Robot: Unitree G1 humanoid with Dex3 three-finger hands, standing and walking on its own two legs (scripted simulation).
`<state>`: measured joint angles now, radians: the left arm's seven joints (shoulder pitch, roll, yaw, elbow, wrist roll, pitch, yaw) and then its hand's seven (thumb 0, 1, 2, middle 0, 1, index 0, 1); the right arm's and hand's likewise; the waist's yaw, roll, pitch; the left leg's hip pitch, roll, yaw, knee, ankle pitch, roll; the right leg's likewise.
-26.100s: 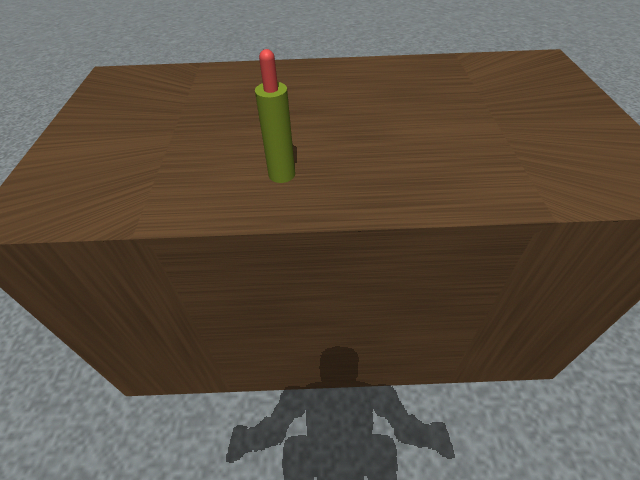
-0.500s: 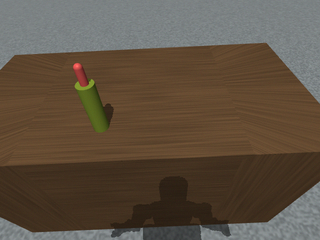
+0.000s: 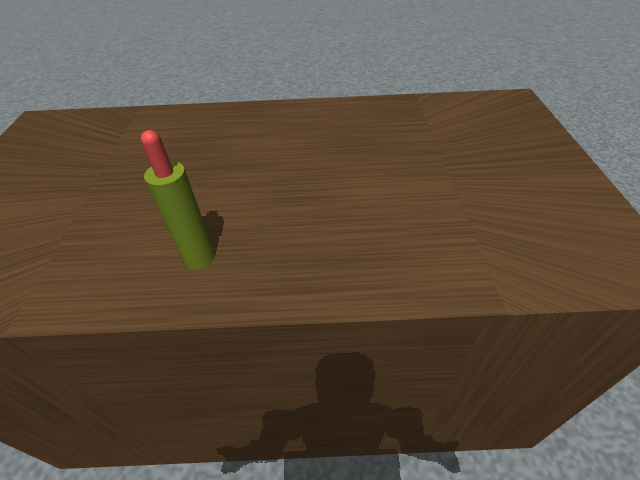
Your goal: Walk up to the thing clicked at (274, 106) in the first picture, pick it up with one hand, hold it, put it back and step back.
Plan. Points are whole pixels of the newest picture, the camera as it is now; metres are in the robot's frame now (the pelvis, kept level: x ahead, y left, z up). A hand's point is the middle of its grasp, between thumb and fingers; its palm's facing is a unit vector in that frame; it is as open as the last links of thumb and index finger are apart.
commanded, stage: stand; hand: left
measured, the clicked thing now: (177, 204) +0.48 +0.24 +0.09
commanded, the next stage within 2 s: none
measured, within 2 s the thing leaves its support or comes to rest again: neither
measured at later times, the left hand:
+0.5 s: hand out of the picture +0.07 +0.25 -0.16, palm faces -0.04 -0.94 -0.35, open 10.5 cm
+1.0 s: hand out of the picture +0.07 +0.25 -0.16, palm faces -0.04 -0.94 -0.34, open 7.4 cm
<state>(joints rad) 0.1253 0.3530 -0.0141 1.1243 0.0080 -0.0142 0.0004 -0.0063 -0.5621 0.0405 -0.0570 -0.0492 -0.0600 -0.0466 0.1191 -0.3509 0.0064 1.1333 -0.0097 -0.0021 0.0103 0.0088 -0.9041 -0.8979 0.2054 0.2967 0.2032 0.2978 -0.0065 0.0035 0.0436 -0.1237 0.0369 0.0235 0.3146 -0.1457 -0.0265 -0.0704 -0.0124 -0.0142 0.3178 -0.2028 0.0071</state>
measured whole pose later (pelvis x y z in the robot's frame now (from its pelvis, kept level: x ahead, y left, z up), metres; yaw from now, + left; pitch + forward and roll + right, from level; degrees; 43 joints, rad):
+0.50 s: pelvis +0.00 +0.00 +0.00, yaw +0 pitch -2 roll +0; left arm 0.13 0.35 -0.01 1.12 0.01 -0.01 0.00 0.00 0.36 0.76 -0.20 -0.29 -0.20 -0.28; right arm 0.12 -0.35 0.01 1.13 -0.01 0.00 0.01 0.01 -0.91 -0.90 0.20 0.30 0.20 0.30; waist -0.01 0.01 0.05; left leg -0.12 0.04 0.02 0.31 -0.15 -0.03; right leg -0.07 -0.01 -0.02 0.32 -0.21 0.00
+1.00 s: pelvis +0.01 +0.00 +0.00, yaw +0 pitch -2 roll +0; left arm 0.13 0.35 -0.01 1.12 0.01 -0.01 0.00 0.00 0.90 0.90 -0.21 -0.30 -0.21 -0.30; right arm 0.12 -0.35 0.01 1.13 -0.01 0.00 0.01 0.01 -0.91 -0.90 0.20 0.30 0.20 0.30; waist -0.01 0.00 0.05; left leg -0.12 0.04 0.02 0.31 -0.15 -0.03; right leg -0.06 0.00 -0.02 0.31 -0.21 0.00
